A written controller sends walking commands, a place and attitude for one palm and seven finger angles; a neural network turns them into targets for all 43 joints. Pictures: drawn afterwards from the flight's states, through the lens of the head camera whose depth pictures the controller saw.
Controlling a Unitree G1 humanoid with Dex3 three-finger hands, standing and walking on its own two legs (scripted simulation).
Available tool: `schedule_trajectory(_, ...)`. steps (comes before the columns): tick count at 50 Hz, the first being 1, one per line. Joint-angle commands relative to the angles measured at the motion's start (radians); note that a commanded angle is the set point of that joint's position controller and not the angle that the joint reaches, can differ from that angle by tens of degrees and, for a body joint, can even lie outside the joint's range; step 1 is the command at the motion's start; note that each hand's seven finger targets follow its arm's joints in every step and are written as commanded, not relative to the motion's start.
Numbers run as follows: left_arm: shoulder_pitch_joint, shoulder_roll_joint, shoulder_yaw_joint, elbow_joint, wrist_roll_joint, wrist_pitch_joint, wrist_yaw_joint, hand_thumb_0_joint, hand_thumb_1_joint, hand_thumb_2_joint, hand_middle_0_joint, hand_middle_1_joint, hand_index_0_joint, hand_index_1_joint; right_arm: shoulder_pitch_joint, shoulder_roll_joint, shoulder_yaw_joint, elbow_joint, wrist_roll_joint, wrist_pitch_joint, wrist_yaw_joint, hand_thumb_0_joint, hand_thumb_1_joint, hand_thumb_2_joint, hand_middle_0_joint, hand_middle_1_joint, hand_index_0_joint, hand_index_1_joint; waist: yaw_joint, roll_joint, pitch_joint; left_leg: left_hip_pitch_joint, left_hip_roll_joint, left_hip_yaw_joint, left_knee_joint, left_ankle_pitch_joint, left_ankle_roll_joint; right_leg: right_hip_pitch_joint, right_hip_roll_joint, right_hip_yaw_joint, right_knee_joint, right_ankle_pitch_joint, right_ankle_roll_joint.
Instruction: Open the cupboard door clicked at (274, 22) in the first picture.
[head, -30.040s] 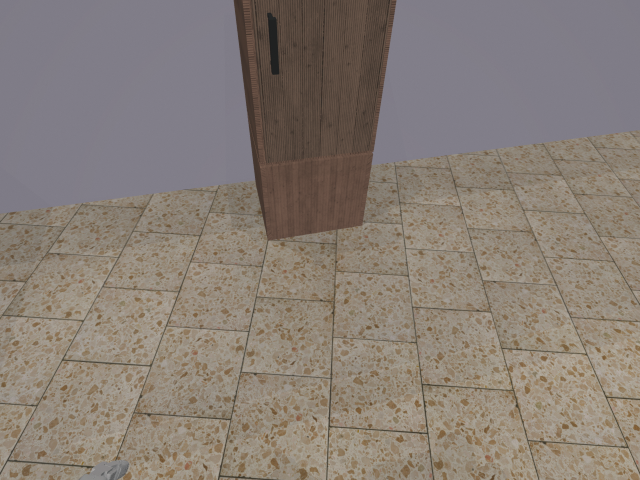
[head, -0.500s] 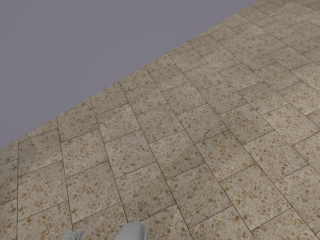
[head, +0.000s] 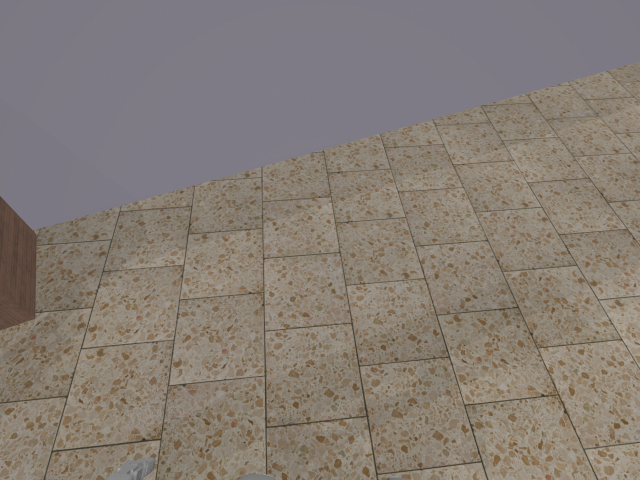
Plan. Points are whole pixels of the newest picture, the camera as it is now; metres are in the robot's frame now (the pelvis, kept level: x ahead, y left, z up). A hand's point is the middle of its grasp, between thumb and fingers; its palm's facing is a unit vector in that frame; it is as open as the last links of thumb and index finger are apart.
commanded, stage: turn to face it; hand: left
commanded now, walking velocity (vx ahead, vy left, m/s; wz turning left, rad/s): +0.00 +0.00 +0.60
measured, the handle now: out of the picture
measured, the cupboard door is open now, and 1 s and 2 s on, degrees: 38 38 38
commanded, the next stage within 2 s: take the last steps up to it in 1.62 s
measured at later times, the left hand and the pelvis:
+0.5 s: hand out of the picture -0.01 +0.22 -0.17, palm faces +0.34 -0.92 -0.22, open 7.4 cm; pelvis +0.00 +0.00 +0.00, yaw +18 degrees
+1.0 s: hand out of the picture -0.04 +0.17 -0.17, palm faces +0.58 -0.79 -0.20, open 7.4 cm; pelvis +0.02 -0.02 +0.00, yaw +36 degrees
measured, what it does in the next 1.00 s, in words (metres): steps on the spot, turning left: right foot, then left foot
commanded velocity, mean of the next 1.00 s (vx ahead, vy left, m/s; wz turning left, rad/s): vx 0.00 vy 0.00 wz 0.60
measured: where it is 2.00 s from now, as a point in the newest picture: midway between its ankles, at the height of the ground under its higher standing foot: outside the picture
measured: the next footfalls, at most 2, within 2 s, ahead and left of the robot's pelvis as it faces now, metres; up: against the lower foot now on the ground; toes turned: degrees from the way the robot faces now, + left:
right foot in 0.02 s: +0.06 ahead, -0.14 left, +0.00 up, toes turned -1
left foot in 0.36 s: +0.01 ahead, +0.12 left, +0.00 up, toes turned +18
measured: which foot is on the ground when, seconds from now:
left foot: down 0.00-0.02, up 0.04-0.34, down 0.36-0.70, up 0.72-1.00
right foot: up 0.00-0.00, down 0.02-0.36, up 0.38-0.68, down 0.70-1.00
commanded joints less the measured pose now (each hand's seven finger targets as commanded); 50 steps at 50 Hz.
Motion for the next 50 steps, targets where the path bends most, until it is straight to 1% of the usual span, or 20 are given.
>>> schedule_trajectory(1,0.167,0.219,0.056,-0.034,0.019,-0.041,0.026,0.000,0.900,0.900,-0.200,-0.300,-0.200,-0.300,-0.076,-0.104,-0.050,-0.132,0.022,-0.017,-0.008,0.000,-0.900,-0.900,0.200,0.300,0.200,0.300,0.065,-0.295,-0.103,-0.322,-0.065,0.041,0.230,-0.268,0.006,0.329,-0.315,0.359,-0.510,-0.005,-0.119)
schedule_trajectory(2,0.139,0.240,0.052,-0.051,0.014,-0.039,0.032,0.000,0.900,0.900,-0.200,-0.300,-0.200,-0.300,-0.106,-0.127,-0.050,-0.144,0.017,-0.019,-0.001,0.000,-0.900,-0.900,0.200,0.300,0.200,0.300,0.073,-0.348,-0.088,-0.286,-0.035,0.042,0.494,-0.371,0.007,0.195,-0.443,0.438,-0.549,0.038,-0.206)
schedule_trajectory(3,0.066,0.204,0.041,-0.074,0.008,-0.034,0.032,0.000,0.900,0.900,-0.200,-0.300,-0.200,-0.300,-0.078,-0.124,-0.053,-0.144,0.014,-0.014,0.006,0.000,-0.900,-0.900,0.200,0.300,0.200,0.300,0.024,-0.233,-0.070,-0.252,0.002,0.011,0.581,-0.312,0.014,0.120,-0.413,0.331,-0.540,0.017,-0.223)
schedule_trajectory(5,0.000,0.137,0.026,-0.086,0.007,-0.038,0.033,0.000,0.900,0.900,-0.200,-0.300,-0.200,-0.300,-0.049,-0.118,-0.054,-0.089,0.009,0.001,0.013,0.000,-0.900,-0.900,0.200,0.300,0.200,0.300,-0.017,-0.260,-0.058,-0.247,0.027,0.047,0.680,-0.214,-0.005,0.106,-0.294,0.179,-0.475,0.155,-0.178)
schedule_trajectory(12,0.118,0.165,0.033,-0.042,0.013,-0.049,0.035,0.000,0.900,0.900,-0.200,-0.300,-0.200,-0.300,-0.115,-0.052,-0.018,-0.100,0.022,-0.013,0.022,0.000,-0.900,-0.900,0.200,0.300,0.200,0.300,0.047,-0.194,-0.134,-0.138,0.012,0.171,0.228,-0.235,-0.028,0.330,-0.308,0.010,-0.330,0.629,-0.187)
schedule_trajectory(15,0.104,0.178,0.044,-0.031,0.008,-0.044,0.027,0.000,0.900,0.900,-0.200,-0.300,-0.200,-0.300,-0.044,-0.066,-0.019,-0.086,0.022,-0.024,0.017,0.000,-0.900,-0.900,0.200,0.300,0.200,0.300,0.015,-0.183,-0.149,0.019,-0.002,0.189,-0.001,-0.107,-0.010,0.269,-0.306,-0.043,-0.235,0.581,-0.140)
schedule_trajectory(16,0.082,0.166,0.044,-0.034,0.000,-0.039,0.024,0.000,0.900,0.900,-0.200,-0.300,-0.200,-0.300,0.009,-0.094,-0.026,-0.070,0.020,-0.029,0.016,0.000,-0.900,-0.900,0.200,0.300,0.200,0.300,-0.021,-0.122,-0.158,0.143,0.010,0.160,-0.125,0.022,0.003,0.174,-0.287,-0.081,-0.159,0.485,-0.094)
schedule_trajectory(18,0.019,0.063,0.013,-0.097,-0.008,-0.025,0.014,0.000,0.900,0.900,-0.200,-0.300,-0.200,-0.300,0.122,-0.272,-0.073,-0.059,0.008,-0.033,0.000,0.000,-0.900,-0.900,0.200,0.300,0.200,0.300,-0.093,0.323,-0.174,0.335,0.388,-0.336,-0.230,0.461,0.191,-0.229,-0.083,-0.125,0.231,-0.241,0.035)
schedule_trajectory(19,-0.046,0.083,0.014,-0.116,-0.002,-0.014,0.018,0.000,0.900,0.900,-0.200,-0.300,-0.200,-0.300,0.163,-0.290,-0.075,-0.037,0.002,-0.026,-0.011,0.000,-0.900,-0.900,0.200,0.300,0.200,0.300,-0.110,0.234,-0.169,0.284,0.416,-0.335,-0.216,0.474,0.267,-0.242,-0.080,-0.012,0.351,-0.229,0.016)
schedule_trajectory(23,-0.011,0.082,0.025,-0.062,0.003,-0.006,0.009,0.000,0.900,0.900,-0.200,-0.300,-0.200,-0.300,0.001,-0.206,-0.047,-0.078,0.005,-0.042,-0.030,0.000,-0.900,-0.900,0.200,0.300,0.200,0.300,-0.023,0.206,-0.122,0.141,0.236,-0.187,-0.228,0.250,0.183,-0.203,-0.062,0.040,0.389,-0.012,0.012)
schedule_trajectory(29,-0.026,0.058,0.014,-0.068,-0.006,-0.012,0.012,0.000,0.900,0.900,-0.200,-0.300,-0.200,-0.300,0.021,-0.209,-0.055,-0.064,-0.001,-0.037,-0.028,0.000,-0.900,-0.900,0.200,0.300,0.200,0.300,-0.031,0.152,-0.143,0.146,0.206,-0.218,-0.191,0.313,0.194,-0.058,0.001,0.011,0.091,-0.048,0.007)
schedule_trajectory(32,0.066,0.068,0.020,-0.047,-0.009,-0.021,0.016,0.000,0.900,0.900,-0.200,-0.300,-0.200,-0.300,-0.038,-0.208,-0.060,-0.080,0.006,-0.027,-0.024,0.000,-0.900,-0.900,0.200,0.300,0.200,0.300,0.015,0.147,-0.142,0.021,0.163,-0.226,-0.131,0.255,0.158,0.148,0.038,-0.013,-0.153,0.076,-0.004)
schedule_trajectory(33,0.120,0.098,0.027,-0.038,-0.006,-0.031,0.019,0.000,0.900,0.900,-0.200,-0.300,-0.200,-0.300,-0.061,-0.188,-0.058,-0.091,0.014,-0.027,-0.021,0.000,-0.900,-0.900,0.200,0.300,0.200,0.300,0.047,0.086,-0.153,-0.056,0.115,-0.196,-0.065,0.174,0.116,0.266,0.011,0.012,-0.315,0.162,-0.010)
schedule_trajectory(35,0.136,0.238,0.052,-0.043,0.014,-0.045,0.034,0.000,0.900,0.900,-0.200,-0.300,-0.200,-0.300,-0.061,-0.102,-0.048,-0.126,0.022,-0.030,-0.010,0.000,-0.900,-0.900,0.200,0.300,0.200,0.300,0.063,-0.349,-0.134,-0.294,-0.083,0.049,0.394,-0.371,-0.007,0.339,-0.430,0.428,-0.500,0.300,-0.192)
schedule_trajectory(37,0.038,0.162,0.028,-0.069,0.007,-0.047,0.037,0.000,0.900,0.900,-0.200,-0.300,-0.200,-0.300,-0.029,-0.117,-0.050,-0.103,0.014,-0.018,0.005,0.000,-0.900,-0.900,0.200,0.300,0.200,0.300,-0.001,-0.221,-0.086,-0.271,-0.005,0.011,0.622,-0.283,-0.001,0.213,-0.350,0.250,-0.449,0.349,-0.222)
schedule_trajectory(40,0.015,0.116,0.015,-0.074,0.003,-0.048,0.039,0.000,0.900,0.900,-0.200,-0.300,-0.200,-0.300,-0.064,-0.095,-0.038,-0.081,0.016,-0.005,0.014,0.000,-0.900,-0.900,0.200,0.300,0.200,0.300,-0.006,-0.258,-0.074,-0.255,0.026,0.077,0.565,-0.238,-0.030,0.250,-0.268,0.065,-0.378,0.632,-0.187)
schedule_trajectory(45,0.096,0.176,0.035,-0.045,0.011,-0.050,0.036,0.000,0.900,0.900,-0.200,-0.300,-0.200,-0.300,-0.120,-0.054,-0.016,-0.098,0.024,-0.017,0.025,0.000,-0.900,-0.900,0.200,0.300,0.200,0.300,0.037,-0.181,-0.119,-0.136,0.006,0.169,0.214,-0.212,-0.025,0.342,-0.295,0.008,-0.292,0.742,-0.176)
schedule_trajectory(48,0.086,0.183,0.041,-0.033,0.005,-0.046,0.027,0.000,0.900,0.900,-0.200,-0.300,-0.200,-0.300,-0.045,-0.079,-0.021,-0.085,0.020,-0.025,0.022,0.000,-0.900,-0.900,0.200,0.300,0.200,0.300,-0.003,-0.172,-0.139,0.041,-0.018,0.190,-0.007,-0.058,-0.004,0.262,-0.277,-0.055,-0.181,0.668,-0.116)
schedule_trajectory(49,0.069,0.175,0.040,-0.044,-0.005,-0.042,0.022,0.000,0.900,0.900,-0.200,-0.300,-0.200,-0.300,0.019,-0.116,-0.031,-0.070,0.016,-0.031,0.019,0.000,-0.900,-0.900,0.200,0.300,0.200,0.300,-0.044,-0.092,-0.163,0.179,0.000,0.153,-0.110,0.081,0.014,0.166,-0.260,-0.091,-0.064,0.589,-0.075)
schedule_trajectory(50,0.067,0.117,0.030,-0.074,-0.011,-0.035,0.016,0.000,0.900,0.900,-0.200,-0.300,-0.200,-0.300,0.096,-0.221,-0.058,-0.059,0.007,-0.041,0.011,0.000,-0.900,-0.900,0.200,0.300,0.200,0.300,-0.082,0.165,-0.218,0.344,0.227,-0.151,-0.152,0.332,0.116,-0.054,-0.144,-0.151,0.157,0.189,0.000)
